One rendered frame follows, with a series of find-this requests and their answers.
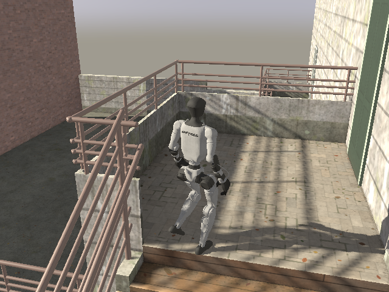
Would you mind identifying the right robot foot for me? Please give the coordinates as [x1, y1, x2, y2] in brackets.
[195, 240, 213, 255]

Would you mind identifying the robot left hand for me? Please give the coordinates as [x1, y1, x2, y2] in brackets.
[175, 157, 189, 169]

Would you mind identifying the right robot thigh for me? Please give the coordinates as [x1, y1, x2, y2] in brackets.
[199, 173, 218, 217]

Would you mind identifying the robot right hand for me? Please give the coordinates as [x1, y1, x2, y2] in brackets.
[216, 179, 230, 195]

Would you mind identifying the robot right forearm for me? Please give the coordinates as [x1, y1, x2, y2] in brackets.
[210, 155, 227, 183]

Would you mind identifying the right robot upper arm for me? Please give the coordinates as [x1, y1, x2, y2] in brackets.
[204, 126, 218, 163]

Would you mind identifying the left robot upper arm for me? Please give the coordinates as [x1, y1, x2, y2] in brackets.
[168, 120, 186, 151]

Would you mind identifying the robot left forearm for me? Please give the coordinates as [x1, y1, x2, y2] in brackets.
[168, 148, 182, 162]

